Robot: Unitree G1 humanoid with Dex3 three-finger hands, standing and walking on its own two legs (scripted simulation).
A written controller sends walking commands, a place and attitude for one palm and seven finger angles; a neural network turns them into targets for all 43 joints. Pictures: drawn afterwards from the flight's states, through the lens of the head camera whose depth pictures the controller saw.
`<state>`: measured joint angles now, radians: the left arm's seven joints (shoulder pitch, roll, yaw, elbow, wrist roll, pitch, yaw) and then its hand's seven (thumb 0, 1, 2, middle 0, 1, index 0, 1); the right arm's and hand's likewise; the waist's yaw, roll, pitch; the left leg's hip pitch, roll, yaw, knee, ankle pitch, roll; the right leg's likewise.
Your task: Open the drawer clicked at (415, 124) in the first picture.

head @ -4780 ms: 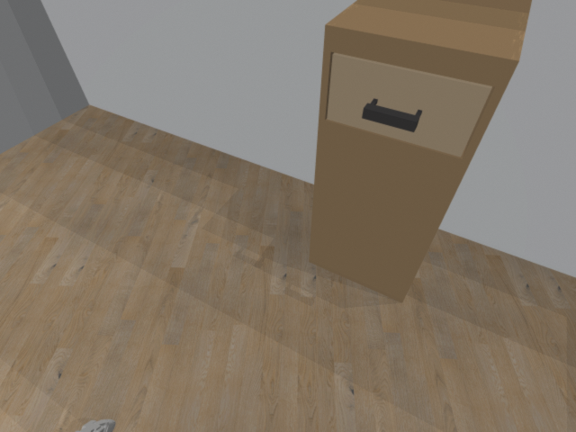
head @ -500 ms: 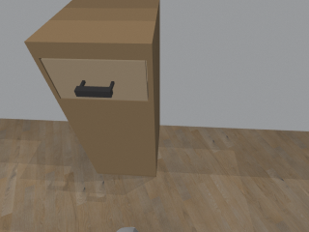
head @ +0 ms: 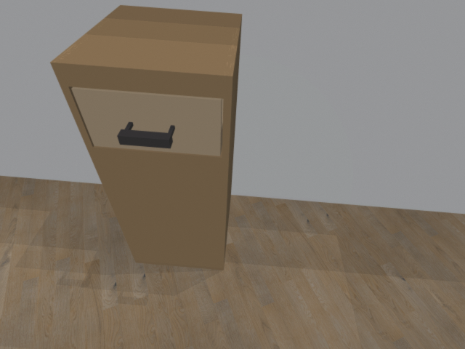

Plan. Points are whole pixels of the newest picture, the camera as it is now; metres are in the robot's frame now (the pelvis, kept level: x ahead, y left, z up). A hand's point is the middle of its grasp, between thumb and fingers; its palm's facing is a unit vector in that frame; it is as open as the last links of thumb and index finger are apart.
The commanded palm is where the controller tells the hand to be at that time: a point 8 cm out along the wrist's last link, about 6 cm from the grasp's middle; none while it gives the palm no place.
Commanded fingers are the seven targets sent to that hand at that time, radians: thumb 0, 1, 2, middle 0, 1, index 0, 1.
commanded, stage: look again from close up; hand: left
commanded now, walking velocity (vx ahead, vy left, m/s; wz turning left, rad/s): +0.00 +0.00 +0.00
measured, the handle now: (148, 133) +0.60 +0.25 +0.03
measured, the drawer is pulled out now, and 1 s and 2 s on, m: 0.00 0.00 0.00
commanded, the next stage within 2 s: shuffle to correct the standing spot in 0.46 s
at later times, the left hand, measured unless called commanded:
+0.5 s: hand out of the picture -0.03 +0.17 -0.18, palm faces +0.03 -0.99 -0.12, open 7.4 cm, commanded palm none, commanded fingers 0.00 0.90 0.90 -0.20 -0.30 -0.20 -0.30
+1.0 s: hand out of the picture +0.00 +0.21 -0.19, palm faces +0.07 -0.99 -0.13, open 7.4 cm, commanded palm none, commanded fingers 0.00 0.90 0.90 -0.20 -0.30 -0.20 -0.30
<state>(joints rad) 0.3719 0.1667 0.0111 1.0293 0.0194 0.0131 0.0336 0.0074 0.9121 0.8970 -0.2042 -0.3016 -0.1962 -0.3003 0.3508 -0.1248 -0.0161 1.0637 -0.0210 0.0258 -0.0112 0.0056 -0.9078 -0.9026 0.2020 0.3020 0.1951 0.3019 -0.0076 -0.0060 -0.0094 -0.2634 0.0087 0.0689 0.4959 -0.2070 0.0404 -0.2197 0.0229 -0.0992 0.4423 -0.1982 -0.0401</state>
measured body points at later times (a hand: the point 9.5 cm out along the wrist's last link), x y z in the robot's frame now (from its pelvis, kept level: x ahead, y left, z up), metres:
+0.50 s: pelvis +0.00 +0.04 +0.00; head -0.01 +0.05 +0.45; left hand -0.03 +0.23 -0.17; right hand -0.01 -0.17 -0.16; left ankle +0.04 +0.09 -0.74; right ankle +0.03 -0.09 -0.74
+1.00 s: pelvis +0.07 +0.06 -0.01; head +0.07 +0.09 +0.44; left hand +0.00 +0.27 -0.18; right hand +0.04 -0.16 -0.16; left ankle +0.04 +0.09 -0.74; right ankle +0.03 -0.09 -0.74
